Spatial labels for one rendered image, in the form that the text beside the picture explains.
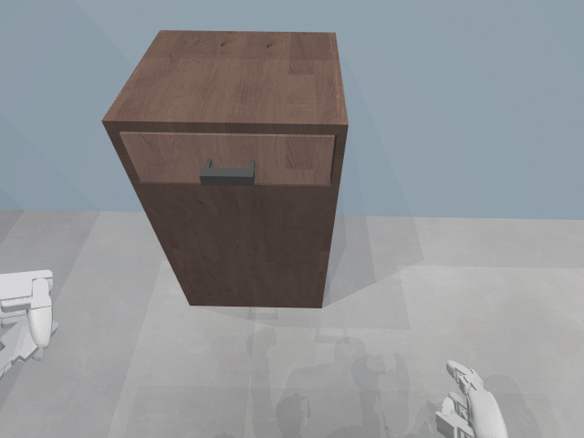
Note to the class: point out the handle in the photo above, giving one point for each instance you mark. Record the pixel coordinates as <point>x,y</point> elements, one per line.
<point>227,176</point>

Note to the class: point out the left robot hand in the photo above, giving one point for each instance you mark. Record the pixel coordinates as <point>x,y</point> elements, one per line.
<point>26,309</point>

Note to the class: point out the drawer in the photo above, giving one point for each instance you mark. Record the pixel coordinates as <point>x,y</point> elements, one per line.
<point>178,157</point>

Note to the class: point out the right robot hand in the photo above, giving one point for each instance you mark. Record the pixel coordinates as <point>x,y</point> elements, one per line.
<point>478,415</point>

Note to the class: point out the cabinet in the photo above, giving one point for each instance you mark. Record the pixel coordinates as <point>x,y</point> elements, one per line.
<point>263,246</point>

